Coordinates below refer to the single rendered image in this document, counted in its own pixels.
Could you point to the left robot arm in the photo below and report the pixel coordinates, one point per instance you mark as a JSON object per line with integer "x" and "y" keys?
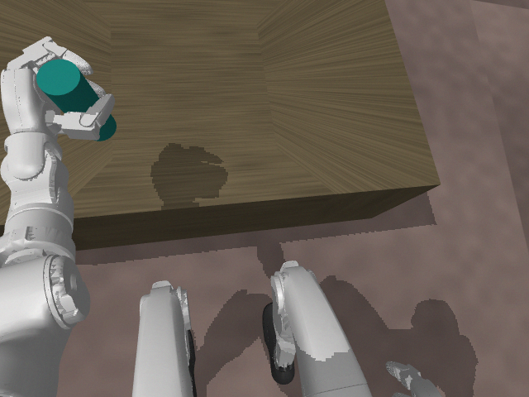
{"x": 42, "y": 294}

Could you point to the can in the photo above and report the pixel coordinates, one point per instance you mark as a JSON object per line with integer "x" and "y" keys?
{"x": 64, "y": 84}

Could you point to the left robot hand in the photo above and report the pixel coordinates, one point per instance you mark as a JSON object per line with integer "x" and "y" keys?
{"x": 28, "y": 109}

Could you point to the right robot hand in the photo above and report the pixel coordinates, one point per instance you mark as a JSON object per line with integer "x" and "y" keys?
{"x": 411, "y": 379}

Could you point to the right robot foot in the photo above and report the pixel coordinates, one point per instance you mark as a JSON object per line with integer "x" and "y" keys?
{"x": 281, "y": 375}

